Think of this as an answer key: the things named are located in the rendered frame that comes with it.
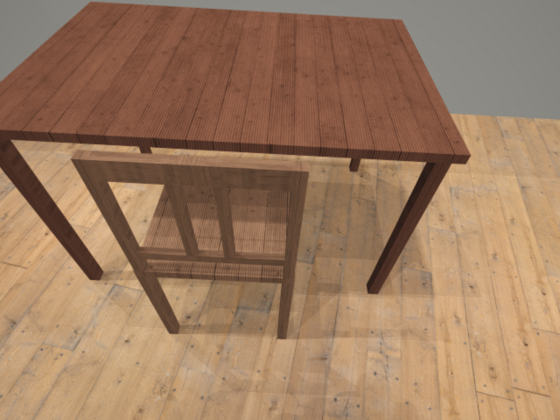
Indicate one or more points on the chair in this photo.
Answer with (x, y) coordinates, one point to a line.
(217, 218)

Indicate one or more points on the table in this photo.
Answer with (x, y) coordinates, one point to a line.
(230, 80)

